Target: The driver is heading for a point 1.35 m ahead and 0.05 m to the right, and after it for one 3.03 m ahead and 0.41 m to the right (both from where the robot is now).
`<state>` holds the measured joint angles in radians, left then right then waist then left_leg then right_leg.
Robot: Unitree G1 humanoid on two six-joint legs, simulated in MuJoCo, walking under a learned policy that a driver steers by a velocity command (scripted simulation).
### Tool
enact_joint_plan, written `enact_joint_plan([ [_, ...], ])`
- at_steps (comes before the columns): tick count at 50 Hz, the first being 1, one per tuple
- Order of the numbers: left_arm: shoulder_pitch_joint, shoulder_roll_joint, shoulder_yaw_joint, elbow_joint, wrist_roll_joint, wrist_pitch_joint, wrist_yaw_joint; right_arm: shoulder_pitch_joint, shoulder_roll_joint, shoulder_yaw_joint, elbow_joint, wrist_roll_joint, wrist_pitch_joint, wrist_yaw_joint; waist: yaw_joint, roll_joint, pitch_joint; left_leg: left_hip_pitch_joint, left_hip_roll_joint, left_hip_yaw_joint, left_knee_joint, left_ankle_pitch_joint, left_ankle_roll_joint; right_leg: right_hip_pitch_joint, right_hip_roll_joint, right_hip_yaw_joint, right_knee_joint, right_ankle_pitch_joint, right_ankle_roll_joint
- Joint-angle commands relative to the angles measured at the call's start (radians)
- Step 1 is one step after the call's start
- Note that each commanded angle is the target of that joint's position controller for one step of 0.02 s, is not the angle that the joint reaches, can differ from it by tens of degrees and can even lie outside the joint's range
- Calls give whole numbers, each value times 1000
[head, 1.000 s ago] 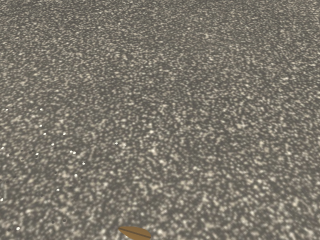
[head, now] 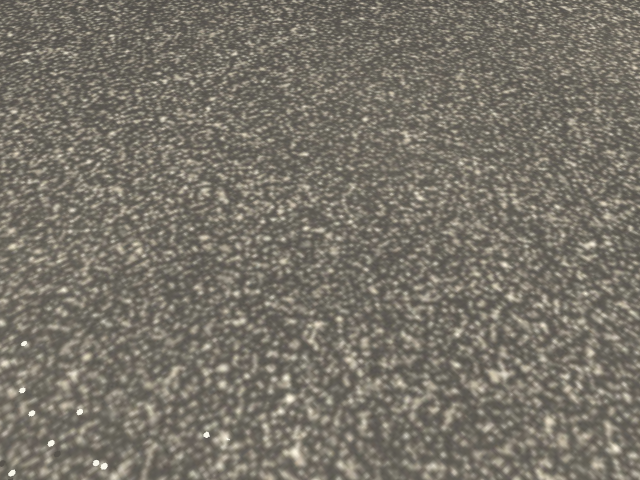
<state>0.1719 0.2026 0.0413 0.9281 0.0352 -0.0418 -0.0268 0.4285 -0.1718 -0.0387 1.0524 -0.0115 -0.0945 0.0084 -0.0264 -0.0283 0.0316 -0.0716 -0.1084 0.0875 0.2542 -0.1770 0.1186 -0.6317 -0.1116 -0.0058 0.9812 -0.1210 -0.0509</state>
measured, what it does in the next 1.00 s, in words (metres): walks ahead: right foot, then left foot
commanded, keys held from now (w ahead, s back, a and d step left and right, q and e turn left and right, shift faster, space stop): w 1.00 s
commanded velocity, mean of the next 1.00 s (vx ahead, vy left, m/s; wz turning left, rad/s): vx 0.50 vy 0.00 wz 0.00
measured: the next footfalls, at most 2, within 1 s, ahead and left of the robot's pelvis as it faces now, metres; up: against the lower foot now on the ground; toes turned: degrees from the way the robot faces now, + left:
right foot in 0.28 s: +0.33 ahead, -0.12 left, +0.00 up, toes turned -3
left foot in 0.84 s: +0.63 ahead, +0.06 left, +0.00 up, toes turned +5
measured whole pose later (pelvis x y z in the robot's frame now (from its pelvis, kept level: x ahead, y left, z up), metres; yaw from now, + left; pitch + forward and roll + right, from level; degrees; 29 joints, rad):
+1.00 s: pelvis +0.55 +0.00 -0.01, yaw +0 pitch -1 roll +0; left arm 0.31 0.21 0.05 1.02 0.03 -0.07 -0.01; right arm 0.23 -0.21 -0.06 0.99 -0.02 -0.08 0.01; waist 0.01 -0.02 0.05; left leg -0.24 -0.06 0.11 0.41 -0.17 0.10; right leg -0.40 -0.03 -0.01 1.15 -0.31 -0.08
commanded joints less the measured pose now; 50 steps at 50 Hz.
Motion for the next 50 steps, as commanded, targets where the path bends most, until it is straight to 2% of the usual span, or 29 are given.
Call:
enact_joint_plan([
  [1,-75,36,3,-62,-7,-1,-5,48,-103,-10,-32,3,-15,-5,3,60,81,-33,278,-201,-165,173,85,-67,-1,-25,-129,105,22],
  [5,-198,27,-4,-96,-14,-5,-8,120,-101,-3,-8,-1,-16,-13,-35,82,87,57,276,-167,-139,290,72,-48,36,-59,-288,157,20],
  [9,-272,36,-2,-130,-15,-14,-6,157,-115,-4,16,-14,-11,-27,-45,91,97,185,317,-163,-71,448,86,-44,64,-73,-375,75,-11],
  [11,-231,46,3,-126,-16,-23,-2,127,-128,-7,19,-17,-9,-32,-9,100,79,204,325,-141,6,637,73,54,97,-88,-425,-2,-45],
  [12,-160,58,11,-105,-16,-28,5,110,-140,-9,19,-17,-9,-33,23,111,42,197,321,-128,87,786,59,163,131,-102,-445,-40,-64],
  [13,-23,76,23,-60,-15,-36,14,96,-151,-12,20,-15,-6,-32,81,103,-27,180,301,-108,237,868,44,322,166,-115,-496,-31,-87],
  [14,157,115,41,-3,-1,-46,25,78,-147,-9,12,-8,-6,-29,153,82,-123,48,266,-80,443,744,25,575,122,-66,-521,-2,-122],
  [15,321,216,67,20,28,-51,37,97,-85,8,-29,17,-9,-22,185,-51,-270,-231,186,-29,785,334,-7,874,-152,264,-535,-120,-200],
  [16,322,236,76,28,8,-37,24,175,-71,1,-20,36,-9,-15,141,-198,-370,-481,20,-60,1082,-334,-29,1000,-327,693,-676,-128,-315],
  [17,214,189,65,15,-17,-29,17,91,-138,-17,-31,12,-4,-19,105,-49,-225,-573,95,-144,1118,-255,-14,880,-272,587,-704,-165,-280],
  [18,125,130,49,2,-24,-35,13,1,-123,-15,-59,5,-9,-13,83,-8,-106,-577,133,-142,1073,-167,-14,730,-236,446,-736,-118,-252],
  [19,84,85,36,4,-19,-43,12,-31,-100,-14,-64,2,-8,-10,49,21,-35,-538,167,-136,1008,-120,-17,610,-188,347,-773,-34,-213],
  [20,90,51,24,22,-20,-50,16,-40,-91,-17,-70,-17,5,-5,21,7,-7,-496,188,-138,954,-102,-25,536,-146,277,-790,27,-182],
  [21,103,33,17,38,-19,-56,20,-15,-65,-12,-60,-26,20,2,1,-5,-4,-455,194,-130,927,-92,-35,495,-118,224,-804,61,-164],
  [23,161,50,17,65,-23,-70,23,-22,-52,-13,-66,-30,38,13,-13,-13,0,-456,195,-108,893,-75,-51,477,-98,173,-818,160,-166],
  [26,217,80,18,85,-24,-74,24,-150,-65,-13,-113,-29,52,19,-4,-17,42,-552,216,-79,796,21,-75,479,-79,120,-856,184,-165],
  [32,327,79,6,112,-25,-72,27,-396,-57,4,-192,-9,49,22,58,-33,70,-561,191,-23,477,188,-88,560,-52,56,-860,300,-136],
  [37,389,93,8,143,-10,-63,42,-501,-78,2,-234,-9,39,19,80,-38,90,-576,164,-14,355,121,-48,731,-109,61,-804,395,-150],
  [39,364,105,12,145,-6,-60,48,-466,-87,-5,-231,-9,29,15,49,-40,75,-492,134,-1,307,45,-17,757,-118,42,-729,555,-137],
  [40,348,115,15,144,-6,-59,49,-397,-98,-12,-210,-9,23,9,18,-47,39,-388,101,13,285,9,1,752,-112,28,-648,689,-124],
  [41,332,122,16,144,-9,-55,48,-261,-111,-23,-164,-12,15,2,-40,-33,-28,-228,67,31,228,25,22,730,-88,5,-494,759,-109],
  [42,320,112,12,134,-15,-55,45,-83,-153,-42,-107,-27,5,-9,-105,-5,-127,25,115,-25,213,45,58,593,-48,-23,-284,629,-89],
  [43,350,50,-5,95,-39,-56,38,73,-254,-68,-87,-53,0,-19,-128,137,-270,310,393,-371,187,-60,136,317,43,-79,63,201,-55],
  [44,418,46,5,103,-54,-57,30,65,-276,-77,-82,-28,17,-7,-89,273,-352,414,546,-782,30,-89,247,74,200,-28,338,-407,-38],
  [45,325,103,21,89,-30,-50,33,-54,-228,-66,-99,-2,25,-2,-49,122,-195,286,493,-657,9,-151,209,-17,118,52,373,-326,-51],
  [46,237,89,19,64,-24,-55,27,-141,-163,-48,-115,3,19,2,-30,69,-81,137,455,-523,-23,-116,180,-20,82,51,329,-237,-51],
  [47,212,65,18,61,-22,-54,25,-179,-117,-35,-112,-2,12,3,6,42,-17,21,405,-425,-60,-35,138,25,47,47,259,-186,-48],
  [49,237,30,15,69,3,-27,14,-161,-71,-18,-82,-1,-2,-5,53,69,5,-87,337,-300,-90,74,91,116,21,42,178,-154,-28],
  [50,240,24,16,69,6,-17,9,-127,-76,-18,-68,-1,-10,-7,59,74,2,-96,327,-276,-94,137,92,127,25,30,165,-145,-20],
])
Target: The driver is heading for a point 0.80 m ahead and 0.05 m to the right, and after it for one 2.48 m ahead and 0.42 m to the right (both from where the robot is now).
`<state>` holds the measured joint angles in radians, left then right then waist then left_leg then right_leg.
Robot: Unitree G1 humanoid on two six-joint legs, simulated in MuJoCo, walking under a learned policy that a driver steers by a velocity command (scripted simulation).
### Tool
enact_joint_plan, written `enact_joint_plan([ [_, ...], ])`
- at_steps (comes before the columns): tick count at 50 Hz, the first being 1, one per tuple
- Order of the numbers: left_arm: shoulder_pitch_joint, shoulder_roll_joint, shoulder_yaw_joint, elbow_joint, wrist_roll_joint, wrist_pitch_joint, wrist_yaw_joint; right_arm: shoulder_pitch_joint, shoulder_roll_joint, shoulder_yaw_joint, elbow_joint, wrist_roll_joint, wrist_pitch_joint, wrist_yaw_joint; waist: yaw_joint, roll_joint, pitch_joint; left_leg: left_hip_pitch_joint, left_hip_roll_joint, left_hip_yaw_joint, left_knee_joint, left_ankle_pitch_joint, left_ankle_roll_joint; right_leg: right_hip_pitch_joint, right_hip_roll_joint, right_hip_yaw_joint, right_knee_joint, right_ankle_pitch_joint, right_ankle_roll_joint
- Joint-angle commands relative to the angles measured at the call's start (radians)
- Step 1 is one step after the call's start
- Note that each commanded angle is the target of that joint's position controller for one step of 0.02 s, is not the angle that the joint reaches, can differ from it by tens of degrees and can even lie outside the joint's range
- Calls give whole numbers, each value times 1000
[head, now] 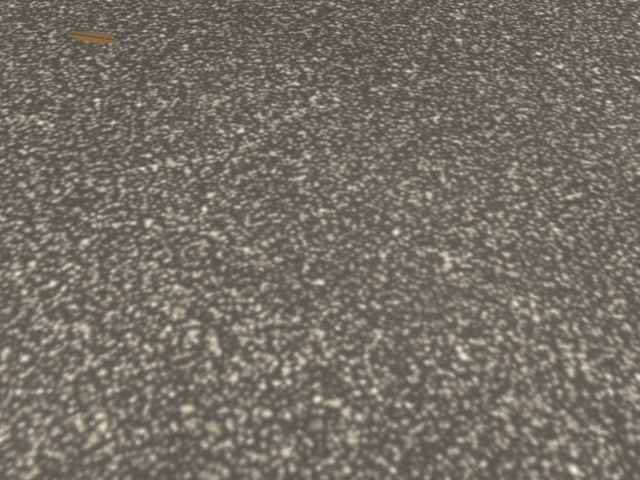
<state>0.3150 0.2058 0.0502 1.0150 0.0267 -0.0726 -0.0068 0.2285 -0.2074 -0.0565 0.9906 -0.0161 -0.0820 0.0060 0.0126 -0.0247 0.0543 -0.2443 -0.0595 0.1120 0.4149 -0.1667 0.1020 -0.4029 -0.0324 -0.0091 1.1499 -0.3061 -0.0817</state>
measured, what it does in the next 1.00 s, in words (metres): walks ahead: right foot, then left foot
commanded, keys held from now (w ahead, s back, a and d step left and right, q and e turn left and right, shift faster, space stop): w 0.94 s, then no key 0.06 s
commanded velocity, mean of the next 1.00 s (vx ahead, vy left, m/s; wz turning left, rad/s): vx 0.50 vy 0.00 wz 0.00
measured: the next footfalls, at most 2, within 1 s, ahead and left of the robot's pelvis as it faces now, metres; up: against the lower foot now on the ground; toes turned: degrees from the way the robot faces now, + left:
right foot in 0.40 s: +0.38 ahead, -0.11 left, +0.00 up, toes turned -4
left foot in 0.98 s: +0.68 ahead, +0.07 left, +0.00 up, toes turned +5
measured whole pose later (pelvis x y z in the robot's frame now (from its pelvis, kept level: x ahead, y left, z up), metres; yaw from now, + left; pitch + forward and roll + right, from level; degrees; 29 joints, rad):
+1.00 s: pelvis +0.53 -0.01 -0.02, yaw +0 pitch +0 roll -1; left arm 0.47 0.18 0.03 1.09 0.01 -0.08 0.02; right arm 0.01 -0.18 -0.04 0.88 -0.04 -0.08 0.01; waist 0.05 0.00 0.06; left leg -0.44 0.00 0.10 0.53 -0.08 0.10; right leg 0.04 0.03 -0.08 0.52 -0.44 -0.05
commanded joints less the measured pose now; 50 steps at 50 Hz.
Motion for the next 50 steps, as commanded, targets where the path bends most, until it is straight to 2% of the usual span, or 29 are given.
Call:
enact_joint_plan([
  [1,83,20,8,-26,15,21,-14,98,-55,-1,6,5,-29,-6,26,70,-18,76,270,-275,-262,168,111,-116,-58,24,-23,54,19],
  [3,3,28,9,-56,14,32,-19,135,-83,-5,18,6,-33,-7,23,71,7,81,259,-240,-290,178,113,-182,-73,7,-80,117,35],
  [6,-139,40,7,-105,6,36,-22,194,-79,2,31,7,-29,-7,-8,73,40,121,242,-208,-311,220,104,-265,-84,-15,-214,218,56],
  [8,-215,33,1,-131,-1,33,-23,227,-76,6,38,6,-28,-7,-26,75,47,145,229,-182,-309,267,92,-260,-73,-33,-324,272,62],
  [11,-305,25,-8,-159,-6,30,-23,286,-80,9,56,5,-28,-12,-55,86,50,215,234,-162,-296,331,85,-245,-48,-58,-446,315,54],
  [15,-386,39,-8,-196,-6,20,-21,332,-88,7,80,-8,-21,-23,-72,92,67,346,277,-162,-243,428,101,-258,-26,-67,-536,253,21],
  [17,-365,48,-4,-199,-6,11,-18,313,-100,3,83,-12,-19,-28,-48,95,59,378,290,-149,-181,565,91,-195,-2,-77,-581,181,-9],
  [18,-312,56,2,-185,-6,6,-13,293,-109,1,81,-13,-18,-30,-19,102,32,373,287,-133,-114,705,78,-105,28,-91,-604,142,-27],
  [19,-204,71,12,-150,-5,-1,-6,279,-118,-2,82,-12,-16,-29,25,102,-23,363,273,-119,9,815,65,28,63,-105,-638,130,-48],
  [20,-29,95,27,-90,4,-11,3,260,-116,0,77,-6,-13,-27,98,72,-113,283,234,-84,202,775,44,250,68,-100,-693,179,-75],
  [21,156,177,51,-52,30,-19,15,250,-86,10,42,6,-16,-23,157,-11,-240,67,185,-51,496,448,23,522,-139,127,-700,105,-132],
  [22,188,261,71,-49,34,-12,10,370,7,23,32,42,-14,-11,94,-230,-340,-288,-15,-23,860,-330,-18,745,-411,626,-823,58,-276],
  [23,104,213,63,-58,-6,1,1,295,-92,-3,36,13,-9,-14,80,-66,-272,-371,31,-165,928,-313,0,656,-361,644,-879,-3,-252],
  [24,-4,154,46,-75,-15,0,-2,205,-90,-7,4,9,-13,-10,41,-35,-129,-402,78,-164,898,-214,4,512,-328,478,-899,17,-216],
  [25,-52,99,31,-78,-12,-8,-6,162,-72,-4,-4,6,-16,-8,19,9,-63,-369,110,-160,844,-150,0,396,-281,374,-935,124,-184],
  [27,-56,41,12,-53,-14,-20,2,176,-39,-3,2,-18,7,2,-35,-17,-31,-278,146,-153,753,-109,-19,272,-199,228,-972,235,-126],
  [28,-26,41,9,-38,-13,-27,5,185,-26,-2,5,-21,18,8,-44,-28,-35,-256,144,-143,735,-103,-28,257,-190,198,-979,284,-124],
  [30,25,70,12,-16,-17,-38,8,151,-22,-4,-10,-24,34,16,-53,-24,-23,-286,151,-124,697,-76,-45,250,-176,155,-998,343,-130],
  [31,42,84,14,-11,-17,-40,8,110,-25,-4,-25,-24,39,18,-50,-23,-9,-319,160,-116,669,-46,-54,249,-171,140,-1014,333,-131],
  [33,79,88,12,-3,-17,-39,8,12,-36,-3,-59,-22,45,21,-32,-24,21,-390,176,-101,594,24,-70,267,-162,121,-1039,331,-129],
  [39,185,86,3,23,-15,-37,11,-205,-26,13,-131,-6,41,24,25,-35,47,-405,149,-52,307,164,-81,363,-144,62,-1037,450,-110],
  [42,229,89,2,42,-8,-33,18,-276,-34,15,-158,-5,35,22,46,-41,59,-413,129,-39,228,148,-61,455,-169,55,-1008,509,-119],
  [44,234,98,5,50,-2,-29,24,-297,-44,12,-174,-5,28,21,41,-43,66,-406,119,-39,188,96,-38,512,-194,56,-974,573,-120],
  [46,205,111,9,51,2,-27,29,-255,-54,6,-169,-4,18,17,8,-48,47,-310,87,-24,141,24,-6,530,-201,35,-896,747,-104],
  [47,188,121,12,50,2,-26,30,-181,-66,-2,-147,-5,13,11,-25,-55,9,-203,53,-9,120,-8,13,524,-194,21,-809,883,-91],
  [48,172,120,11,52,-2,-21,29,-29,-75,-12,-93,-12,2,2,-88,-31,-59,-33,18,7,49,44,34,498,-158,-8,-634,961,-67],
  [49,169,103,4,41,-14,-22,29,140,-116,-27,-41,-33,-12,-10,-143,-6,-159,219,96,-68,46,146,67,348,-114,-32,-416,794,-40],
  [50,258,13,-17,11,-62,-22,22,266,-227,-54,-28,-58,-16,-18,-133,188,-326,551,420,-463,53,354,195,17,25,-106,-17,253,18],
])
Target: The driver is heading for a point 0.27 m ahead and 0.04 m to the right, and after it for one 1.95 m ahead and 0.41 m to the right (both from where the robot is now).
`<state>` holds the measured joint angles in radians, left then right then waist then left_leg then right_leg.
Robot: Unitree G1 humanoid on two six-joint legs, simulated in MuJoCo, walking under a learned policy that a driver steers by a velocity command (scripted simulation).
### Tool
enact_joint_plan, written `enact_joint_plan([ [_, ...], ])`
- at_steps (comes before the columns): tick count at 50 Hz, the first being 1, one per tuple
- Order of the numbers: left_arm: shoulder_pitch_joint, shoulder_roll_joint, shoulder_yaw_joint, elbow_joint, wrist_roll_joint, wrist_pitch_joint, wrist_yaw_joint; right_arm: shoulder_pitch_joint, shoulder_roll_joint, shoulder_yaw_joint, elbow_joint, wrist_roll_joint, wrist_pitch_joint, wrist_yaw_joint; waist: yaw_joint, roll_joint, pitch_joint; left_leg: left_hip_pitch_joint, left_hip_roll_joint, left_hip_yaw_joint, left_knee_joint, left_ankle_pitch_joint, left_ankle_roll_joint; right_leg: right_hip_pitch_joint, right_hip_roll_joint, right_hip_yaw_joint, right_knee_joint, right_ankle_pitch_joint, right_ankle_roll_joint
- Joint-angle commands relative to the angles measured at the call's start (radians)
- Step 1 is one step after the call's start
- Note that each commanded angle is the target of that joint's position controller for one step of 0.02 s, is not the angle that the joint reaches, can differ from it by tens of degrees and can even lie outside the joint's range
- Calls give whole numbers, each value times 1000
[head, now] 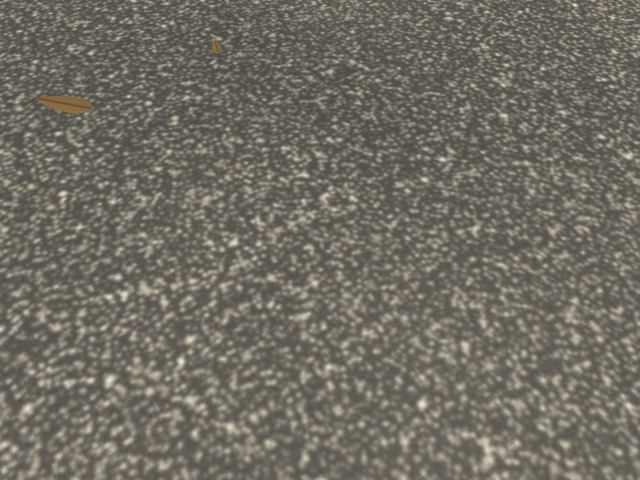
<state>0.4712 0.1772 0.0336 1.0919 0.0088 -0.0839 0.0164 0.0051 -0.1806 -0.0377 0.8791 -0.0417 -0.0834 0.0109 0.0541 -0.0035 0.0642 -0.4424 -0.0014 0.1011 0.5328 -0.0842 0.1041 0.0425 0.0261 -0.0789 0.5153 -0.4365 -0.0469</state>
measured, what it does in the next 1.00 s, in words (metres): walks ahead: right foot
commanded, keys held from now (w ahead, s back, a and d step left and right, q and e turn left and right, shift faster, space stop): no key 0.46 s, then w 0.54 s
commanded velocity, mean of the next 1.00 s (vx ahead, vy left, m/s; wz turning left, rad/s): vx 0.26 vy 0.00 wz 0.00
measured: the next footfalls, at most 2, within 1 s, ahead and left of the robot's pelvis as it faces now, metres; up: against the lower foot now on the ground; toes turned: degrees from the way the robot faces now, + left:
right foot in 0.42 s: +0.19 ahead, -0.11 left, +0.00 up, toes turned -1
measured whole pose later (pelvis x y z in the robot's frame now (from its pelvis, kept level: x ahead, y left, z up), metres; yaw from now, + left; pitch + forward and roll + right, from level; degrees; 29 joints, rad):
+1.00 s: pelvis +0.27 -0.01 +0.01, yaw +1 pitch +1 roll +0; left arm 0.02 0.19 0.05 0.91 0.02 -0.04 -0.03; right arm 0.53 -0.17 -0.03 1.13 -0.02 -0.09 -0.02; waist -0.07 0.00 0.05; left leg 0.14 -0.03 0.04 0.21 -0.36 0.04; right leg -0.55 -0.02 -0.09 0.65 -0.16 -0.07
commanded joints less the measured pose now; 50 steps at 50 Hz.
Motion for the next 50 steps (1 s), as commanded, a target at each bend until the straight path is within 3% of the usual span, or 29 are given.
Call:
enact_joint_plan([
  [1,124,99,22,-46,-33,-6,5,470,-256,-76,86,14,1,-13,-155,164,-402,739,459,-666,-150,559,269,-527,64,68,810,-123,-11],
  [2,49,109,30,-62,-13,3,8,355,-218,-63,71,38,4,-9,-103,75,-272,596,408,-498,-151,591,242,-554,1,141,832,-59,-15],
  [3,-11,79,23,-74,0,2,6,274,-139,-40,61,38,-1,-8,-82,48,-155,461,364,-379,-183,625,206,-566,-31,132,781,-9,-9],
  [5,-28,65,27,-73,24,24,0,232,-61,-14,74,40,-6,-15,-33,59,-67,296,266,-231,-249,597,126,-500,-72,121,652,43,2],
  [6,-7,50,26,-63,29,39,-5,239,-54,-7,83,35,-9,-18,-16,68,-74,255,248,-192,-257,628,111,-446,-67,112,621,66,8],
  [10,-25,30,21,-59,21,73,-4,262,-103,-2,103,24,-22,-19,19,73,-106,207,213,-105,-260,716,114,-390,-54,84,469,142,29],
  [14,-140,37,7,-74,13,87,8,305,-99,12,128,21,-6,-24,-18,116,-104,216,192,-90,-259,568,88,-347,-59,56,253,209,30],
  [18,-185,45,-3,-65,8,89,19,333,-91,19,146,17,19,-32,-43,99,-75,211,218,-155,-256,275,98,-288,-61,53,108,168,24],
  [20,-165,36,-12,-49,12,78,25,317,-86,22,149,26,31,-39,-20,55,-45,174,199,-172,-225,98,59,-188,-71,63,-99,280,14],
  [21,-143,67,-9,-38,17,68,29,337,-75,25,151,25,32,-41,-28,12,-46,144,172,-178,-207,15,20,-120,-130,128,-149,389,10],
  [22,-129,114,-5,-35,23,56,32,387,-65,21,152,24,34,-40,-73,-57,-42,123,107,-140,-165,-80,-9,-89,-215,210,-146,565,-4],
  [23,-179,100,-10,-24,-2,58,28,466,2,34,182,41,46,-39,-118,-161,-30,202,51,-102,-216,-175,-28,-206,-226,230,-157,523,-47],
  [24,-179,62,-13,-23,-4,58,18,443,-31,29,195,33,51,-42,-89,-130,-13,252,36,-91,-199,-205,-32,-253,-187,221,-184,313,-40],
  [25,-164,73,-4,-20,-3,60,12,413,-62,17,187,30,54,-40,-73,-111,6,249,18,-77,-151,-279,-21,-283,-151,207,-198,108,-44],
  [27,-157,100,9,-25,-2,69,12,391,-71,7,170,21,58,-26,-72,-106,64,195,9,-76,-111,-447,1,-342,-150,250,-251,-198,-75],
  [30,-133,105,22,-32,-5,63,6,380,-20,14,155,15,40,-17,-63,-91,100,136,3,-80,-68,-430,13,-327,-205,349,-289,-256,-123],
  [33,-159,115,34,-49,-6,50,-2,422,-25,8,157,13,15,-14,-89,-73,60,215,15,-102,-93,-366,32,-336,-219,369,-262,-177,-140],
  [34,-209,99,32,-71,-10,45,-7,471,-39,3,170,16,7,-16,-117,-24,61,296,47,-164,-162,-400,50,-408,-178,309,-192,-126,-119],
  [35,-287,66,25,-107,-13,36,-12,546,-71,-8,192,26,0,-22,-155,75,68,430,122,-309,-278,-476,82,-550,-86,181,-40,-51,-80],
  [36,-355,40,20,-148,-3,23,-17,630,-144,-31,220,33,-1,-28,-183,205,92,569,266,-522,-403,-493,131,-733,9,25,171,30,-39],
  [37,-400,86,29,-176,21,17,-18,647,-160,-37,228,22,1,-32,-184,182,144,619,371,-595,-405,-303,177,-871,-17,9,297,-41,-40],
  [38,-392,92,35,-168,28,14,-20,638,-128,-30,225,12,-1,-34,-160,83,122,641,370,-551,-376,-150,183,-895,-53,46,387,-22,-41],
  [39,-356,76,34,-152,24,12,-26,614,-110,-26,219,9,-3,-34,-130,44,85,647,343,-487,-365,-59,165,-880,-70,60,430,18,-40],
  [41,-344,66,34,-147,17,15,-42,560,-89,-16,206,13,-9,-34,-93,54,52,620,278,-366,-378,34,123,-840,-84,53,438,101,-28],
  [45,-453,34,20,-199,18,30,-52,539,-77,-3,210,25,-16,-34,-87,97,71,480,187,-201,-384,222,86,-721,-55,-12,284,250,4],
  [48,-510,42,13,-234,9,38,-50,545,-110,-6,218,23,-20,-32,-94,133,76,408,188,-156,-370,324,74,-561,-28,-47,130,303,-15],
  [50,-464,74,23,-232,7,38,-39,530,-132,-9,221,25,-23,-31,-62,136,51,411,211,-139,-300,516,61,-445,-4,-58,97,303,-48],
])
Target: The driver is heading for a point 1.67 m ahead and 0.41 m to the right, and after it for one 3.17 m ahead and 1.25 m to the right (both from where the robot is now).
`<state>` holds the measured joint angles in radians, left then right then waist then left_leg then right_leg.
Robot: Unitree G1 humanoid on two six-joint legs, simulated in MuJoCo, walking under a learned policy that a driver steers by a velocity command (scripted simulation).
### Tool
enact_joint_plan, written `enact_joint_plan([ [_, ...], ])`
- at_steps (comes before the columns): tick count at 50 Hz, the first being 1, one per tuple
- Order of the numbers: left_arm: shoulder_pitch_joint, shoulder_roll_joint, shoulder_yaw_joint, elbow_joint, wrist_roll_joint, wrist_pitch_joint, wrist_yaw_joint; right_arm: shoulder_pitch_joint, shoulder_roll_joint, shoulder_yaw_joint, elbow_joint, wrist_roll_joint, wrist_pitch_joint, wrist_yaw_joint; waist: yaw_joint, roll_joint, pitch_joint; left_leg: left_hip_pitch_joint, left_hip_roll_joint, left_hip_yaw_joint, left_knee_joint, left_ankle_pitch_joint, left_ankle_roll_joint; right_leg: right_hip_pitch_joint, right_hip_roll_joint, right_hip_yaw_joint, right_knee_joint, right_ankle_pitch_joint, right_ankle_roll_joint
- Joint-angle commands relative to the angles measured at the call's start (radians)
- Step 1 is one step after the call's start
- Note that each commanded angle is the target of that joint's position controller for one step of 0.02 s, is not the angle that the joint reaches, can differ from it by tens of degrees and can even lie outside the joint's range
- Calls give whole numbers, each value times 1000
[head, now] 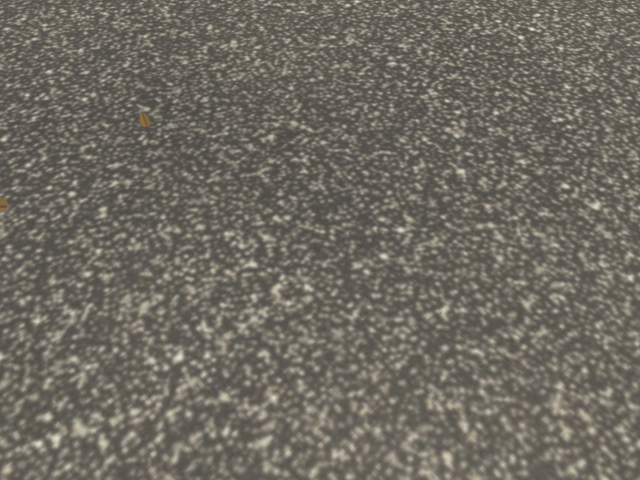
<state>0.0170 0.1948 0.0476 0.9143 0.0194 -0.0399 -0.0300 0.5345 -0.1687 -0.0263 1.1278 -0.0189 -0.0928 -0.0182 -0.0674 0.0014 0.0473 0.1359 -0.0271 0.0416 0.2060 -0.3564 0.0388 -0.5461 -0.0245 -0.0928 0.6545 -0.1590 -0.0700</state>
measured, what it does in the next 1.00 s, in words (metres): walks ahead: right foot, then left foot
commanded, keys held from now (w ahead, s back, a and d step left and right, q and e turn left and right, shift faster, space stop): w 1.00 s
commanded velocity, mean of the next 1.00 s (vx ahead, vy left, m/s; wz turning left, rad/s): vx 0.49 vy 0.00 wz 0.00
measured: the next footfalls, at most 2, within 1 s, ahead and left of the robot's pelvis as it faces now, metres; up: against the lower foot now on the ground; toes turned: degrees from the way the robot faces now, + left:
right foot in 0.06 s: +0.20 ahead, -0.10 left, +0.00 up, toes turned -5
left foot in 0.64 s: +0.51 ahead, +0.08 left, +0.00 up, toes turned +4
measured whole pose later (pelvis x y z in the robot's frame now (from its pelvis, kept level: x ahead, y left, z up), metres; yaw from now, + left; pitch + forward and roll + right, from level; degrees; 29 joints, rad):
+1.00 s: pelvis +0.53 +0.01 +0.01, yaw +0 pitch +0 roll +1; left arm 0.12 0.22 0.05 0.92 0.03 -0.03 -0.03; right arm 0.44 -0.17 -0.04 1.06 -0.01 -0.10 0.00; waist -0.03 -0.04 0.04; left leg 0.00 -0.09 0.09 0.20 -0.20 0.09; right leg -0.64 -0.12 -0.02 0.84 -0.07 -0.02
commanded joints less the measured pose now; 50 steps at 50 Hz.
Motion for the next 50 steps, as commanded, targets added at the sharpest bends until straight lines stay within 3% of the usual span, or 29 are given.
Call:
enact_joint_plan([
  [1,60,75,19,-35,-3,-10,14,-11,-155,-23,-28,4,-13,-2,94,121,34,-153,236,-61,119,913,114,223,66,-46,-62,15,-43],
  [2,189,93,31,8,0,-17,20,-27,-162,-24,-30,7,-9,-2,152,91,-28,-163,213,-30,277,970,97,361,91,-55,-117,30,-63],
  [3,336,130,49,58,12,-26,29,-28,-159,-22,-35,7,-7,0,204,66,-102,-267,178,-9,476,855,80,558,61,-15,-141,5,-85],
  [4,491,224,73,81,34,-33,36,-14,-109,-10,-66,4,-3,4,242,-68,-217,-450,115,30,807,438,63,752,-200,294,-188,-189,-132],
  [5,480,278,76,72,31,-26,25,72,-30,-5,-78,30,1,13,176,-224,-290,-698,-56,-21,1118,-196,47,833,-417,802,-408,-309,-255],
  [6,348,235,69,57,-8,-18,22,-28,-106,-24,-97,7,9,15,135,-99,-152,-768,24,-107,1162,-93,65,679,-368,759,-462,-457,-232],
  [7,240,158,47,31,-16,-21,19,-115,-120,-30,-126,1,6,23,108,-53,-31,-777,69,-93,1113,12,70,529,-328,601,-479,-424,-202],
  [8,203,114,34,32,-12,-31,14,-139,-102,-29,-129,1,4,26,80,-23,15,-732,100,-90,1053,65,69,428,-277,490,-507,-289,-173],
  [10,216,64,15,53,-9,-46,23,-102,-69,-28,-116,-17,25,34,29,-44,10,-624,131,-86,965,88,48,330,-206,337,-525,-112,-133],
  [12,281,74,13,78,-5,-60,29,-117,-60,-30,-125,-18,42,40,21,-45,8,-624,132,-65,924,107,33,323,-188,275,-534,-7,-141],
  [15,342,102,15,91,-7,-64,31,-253,-73,-35,-174,-18,56,46,37,-43,47,-744,153,-44,826,196,6,358,-178,237,-580,-16,-148],
  [20,440,96,7,105,-9,-65,33,-452,-69,-30,-241,-7,55,52,88,-37,65,-830,143,-9,598,334,-26,471,-158,177,-581,127,-134],
  [27,538,105,4,143,5,-62,48,-616,-71,-22,-311,-4,40,52,132,-62,76,-818,88,38,396,306,14,671,-192,134,-490,411,-136],
  [30,496,129,10,143,10,-59,54,-539,-92,-32,-302,-2,27,43,78,-85,35,-652,29,66,330,196,66,695,-201,102,-356,725,-109],
  [31,482,141,13,144,10,-57,53,-429,-110,-43,-268,-4,21,35,31,-89,-24,-517,-8,79,301,180,87,686,-190,88,-230,843,-95],
  [32,460,139,12,138,3,-54,51,-250,-136,-57,-209,-13,11,25,-45,-62,-117,-287,-10,74,242,237,115,603,-153,54,-33,799,-74],
  [33,449,108,0,103,-9,-56,46,-63,-219,-81,-172,-40,4,12,-106,20,-247,-8,198,-150,238,153,169,382,-106,23,261,463,-54],
  [34,569,9,-15,89,-47,-55,33,-30,-308,-102,-165,-46,10,17,-39,254,-352,230,478,-661,121,114,312,16,97,5,625,-329,-11],
  [35,488,114,13,93,-21,-51,37,-114,-261,-94,-176,-6,23,25,-28,84,-292,143,424,-678,70,64,286,-63,52,151,693,-311,-32],
  [36,402,111,16,63,-17,-56,34,-223,-201,-75,-192,2,21,28,10,59,-145,-4,390,-505,52,94,250,-95,4,149,664,-216,-36],
  [37,365,93,13,57,-14,-60,32,-270,-143,-59,-194,0,13,32,33,17,-75,-124,343,-399,14,200,219,-63,-29,144,608,-155,-34],
  [39,379,62,12,64,13,-35,22,-280,-85,-40,-171,4,1,25,89,44,-32,-255,260,-251,-26,304,162,24,-65,135,517,-116,-15],
  [41,379,43,11,61,19,-14,10,-222,-96,-38,-143,7,-13,21,102,52,-32,-276,241,-200,-43,394,164,37,-66,114,482,-102,3],
  [44,262,52,12,18,20,2,1,-169,-133,-43,-125,10,-19,19,96,50,12,-274,226,-150,-87,401,170,-61,-90,87,399,-16,31],
  [50,23,46,-4,-64,4,-2,-2,-72,-129,-32,-103,9,-17,19,39,58,50,-201,194,-79,-99,518,150,-95,-72,32,90,157,50],
])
